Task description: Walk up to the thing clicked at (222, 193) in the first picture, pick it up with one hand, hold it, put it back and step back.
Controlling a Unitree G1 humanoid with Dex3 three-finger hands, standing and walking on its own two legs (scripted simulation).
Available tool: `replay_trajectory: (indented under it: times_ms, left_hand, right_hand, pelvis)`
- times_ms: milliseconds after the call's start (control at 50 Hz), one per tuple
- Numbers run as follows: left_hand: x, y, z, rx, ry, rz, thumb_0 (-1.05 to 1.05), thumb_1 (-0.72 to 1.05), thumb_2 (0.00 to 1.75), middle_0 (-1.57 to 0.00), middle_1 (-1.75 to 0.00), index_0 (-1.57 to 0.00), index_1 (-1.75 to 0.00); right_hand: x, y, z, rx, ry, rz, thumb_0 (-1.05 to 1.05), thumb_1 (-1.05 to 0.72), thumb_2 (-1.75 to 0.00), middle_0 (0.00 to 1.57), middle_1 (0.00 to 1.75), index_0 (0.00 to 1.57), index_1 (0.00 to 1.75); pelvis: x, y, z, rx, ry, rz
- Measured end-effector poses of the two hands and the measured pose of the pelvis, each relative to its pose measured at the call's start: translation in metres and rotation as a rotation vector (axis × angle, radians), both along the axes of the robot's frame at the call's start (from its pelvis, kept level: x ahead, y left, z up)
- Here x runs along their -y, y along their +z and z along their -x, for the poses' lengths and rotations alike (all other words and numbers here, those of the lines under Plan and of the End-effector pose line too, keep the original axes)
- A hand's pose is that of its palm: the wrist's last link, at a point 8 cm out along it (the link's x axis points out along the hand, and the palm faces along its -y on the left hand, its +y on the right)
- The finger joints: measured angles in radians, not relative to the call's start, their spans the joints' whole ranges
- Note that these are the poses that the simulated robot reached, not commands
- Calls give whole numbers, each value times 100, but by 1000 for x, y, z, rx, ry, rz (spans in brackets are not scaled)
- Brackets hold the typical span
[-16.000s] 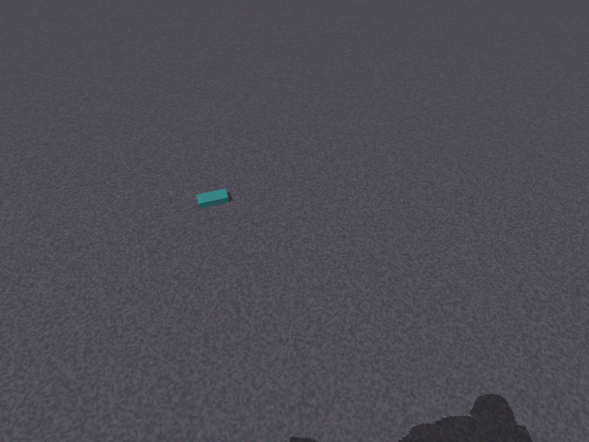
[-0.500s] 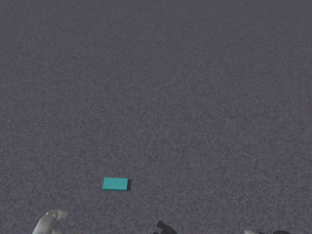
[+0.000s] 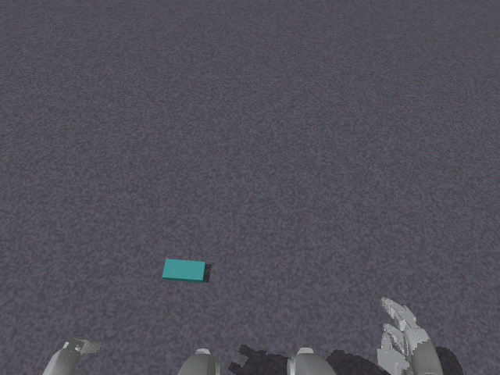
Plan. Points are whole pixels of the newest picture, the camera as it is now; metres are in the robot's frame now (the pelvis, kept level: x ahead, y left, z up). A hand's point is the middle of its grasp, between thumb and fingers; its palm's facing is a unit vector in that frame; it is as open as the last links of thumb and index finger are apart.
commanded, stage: rise first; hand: left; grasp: from above
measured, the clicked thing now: (184, 270) +0.50 +0.23 -0.67
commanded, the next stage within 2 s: none
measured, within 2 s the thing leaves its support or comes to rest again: neither
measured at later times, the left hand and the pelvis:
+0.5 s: hand (129, 318) +0.28 +0.29 -0.34, palm faces -0.50 -0.38 -0.78, open 14.0 cm; pelvis -0.07 -0.01 -0.21, yaw -1 degrees
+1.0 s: hand (145, 289) +0.38 +0.30 -0.47, palm faces -0.48 -0.02 -0.88, open 13.9 cm; pelvis -0.09 +0.01 -0.32, yaw -5 degrees
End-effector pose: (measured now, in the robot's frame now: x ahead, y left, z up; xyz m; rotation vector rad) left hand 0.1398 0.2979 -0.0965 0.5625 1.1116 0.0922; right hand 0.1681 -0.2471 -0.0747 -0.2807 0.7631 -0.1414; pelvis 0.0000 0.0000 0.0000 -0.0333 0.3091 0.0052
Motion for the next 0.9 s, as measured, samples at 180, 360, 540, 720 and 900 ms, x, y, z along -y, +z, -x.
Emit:
replay_trajectory:
  times_ms: [180,360,540,720,900]
  left_hand:
    - [-7,-70,-50,70,-260,-117,0,-54,96,-12,-103,-12,-103]
    - [-7,-140,-113,175,-480,-284,0,-56,97,-13,-105,-13,-105]
    - [-9,-202,-160,190,-690,-387,0,-55,98,-14,-105,-14,-105]
    - [-4,-257,-203,278,-880,-450,0,-50,97,-16,-101,-16,-101]
    - [-6,-297,-230,307,-982,-536,0,-47,99,-12,-99,-12,-98]
  right_hand:
    - [12,-73,6,-21,44,32,1,-90,-90,21,30,21,30]
    - [26,-185,43,-175,10,6,1,-93,-90,21,30,20,30]
    - [32,-271,113,-369,-21,-2,1,-95,-91,21,30,20,30]
    - [38,-310,180,-536,-69,62,1,-93,-90,21,30,20,30]
    - [30,-324,218,-659,-119,89,0,-89,-89,21,30,20,30]
  pelvis:
    - [1,-70,18,-148,-5,-4]
    - [4,-153,44,-260,-11,-5]
    - [8,-222,73,-303,-17,6]
    - [2,-276,90,-292,-31,47]
    - [-9,-306,93,-297,-37,81]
